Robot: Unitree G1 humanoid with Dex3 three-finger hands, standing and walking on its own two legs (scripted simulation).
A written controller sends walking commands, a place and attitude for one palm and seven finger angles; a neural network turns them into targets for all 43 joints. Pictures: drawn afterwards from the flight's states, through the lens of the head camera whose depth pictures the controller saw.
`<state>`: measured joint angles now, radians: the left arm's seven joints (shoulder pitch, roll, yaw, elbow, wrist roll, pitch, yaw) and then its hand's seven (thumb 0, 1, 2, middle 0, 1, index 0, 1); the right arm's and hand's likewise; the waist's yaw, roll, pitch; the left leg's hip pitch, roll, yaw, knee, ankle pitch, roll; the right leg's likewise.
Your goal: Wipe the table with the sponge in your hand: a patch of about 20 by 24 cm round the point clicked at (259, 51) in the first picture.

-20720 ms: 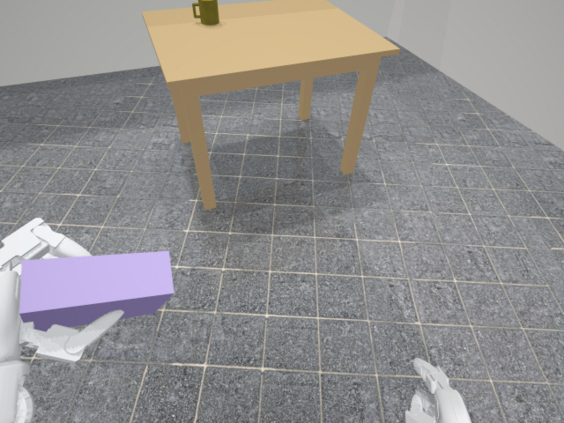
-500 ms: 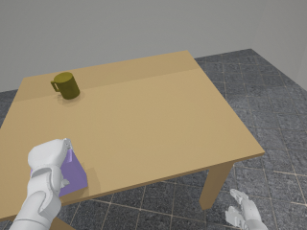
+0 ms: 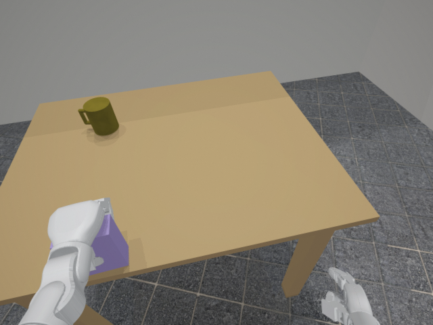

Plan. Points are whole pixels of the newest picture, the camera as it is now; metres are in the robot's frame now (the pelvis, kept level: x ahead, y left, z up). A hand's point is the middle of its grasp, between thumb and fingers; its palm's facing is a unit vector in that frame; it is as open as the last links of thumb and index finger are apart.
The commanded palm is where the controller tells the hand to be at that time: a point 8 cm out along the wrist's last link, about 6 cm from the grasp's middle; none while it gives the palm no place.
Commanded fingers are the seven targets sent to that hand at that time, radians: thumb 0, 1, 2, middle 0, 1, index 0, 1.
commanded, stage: wipe forward along the first lane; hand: left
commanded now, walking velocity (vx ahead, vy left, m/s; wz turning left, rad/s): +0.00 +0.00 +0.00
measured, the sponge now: (98, 252) +0.24 +0.30 -0.03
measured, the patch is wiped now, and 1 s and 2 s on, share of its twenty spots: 0.00 0.50 0.70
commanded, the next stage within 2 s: slide across to the middle lane in 1.60 s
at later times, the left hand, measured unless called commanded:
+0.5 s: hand (99, 212) +0.30 +0.30 +0.02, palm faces -0.10 -0.04 -0.99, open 9.3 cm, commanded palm +0.28 +0.30 +0.06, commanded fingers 0.00 0.10 1.30 -1.20 -1.60 -1.20 -1.60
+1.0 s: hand (101, 192) +0.35 +0.32 +0.02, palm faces -0.11 +0.01 -0.99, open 9.4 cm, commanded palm +0.34 +0.31 +0.06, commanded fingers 0.00 0.10 1.30 -1.20 -1.60 -1.20 -1.60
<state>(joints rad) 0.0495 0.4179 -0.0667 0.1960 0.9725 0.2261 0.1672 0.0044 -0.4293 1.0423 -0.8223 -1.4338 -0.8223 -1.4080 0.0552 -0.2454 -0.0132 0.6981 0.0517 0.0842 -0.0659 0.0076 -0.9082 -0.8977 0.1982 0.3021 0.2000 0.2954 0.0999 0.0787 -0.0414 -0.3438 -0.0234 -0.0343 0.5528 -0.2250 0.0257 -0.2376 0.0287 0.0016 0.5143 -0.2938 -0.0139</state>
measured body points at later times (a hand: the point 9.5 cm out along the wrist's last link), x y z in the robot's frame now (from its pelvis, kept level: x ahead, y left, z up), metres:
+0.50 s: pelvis -0.01 -0.01 -0.01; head +0.00 -0.03 +0.44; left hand +0.30 +0.30 +0.08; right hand +0.15 -0.26 -0.13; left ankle +0.04 +0.10 -0.73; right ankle -0.01 -0.12 -0.73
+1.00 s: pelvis -0.02 -0.01 -0.02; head +0.02 -0.02 +0.43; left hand +0.35 +0.32 +0.08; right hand +0.10 -0.27 -0.15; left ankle +0.04 +0.10 -0.73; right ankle -0.01 -0.12 -0.73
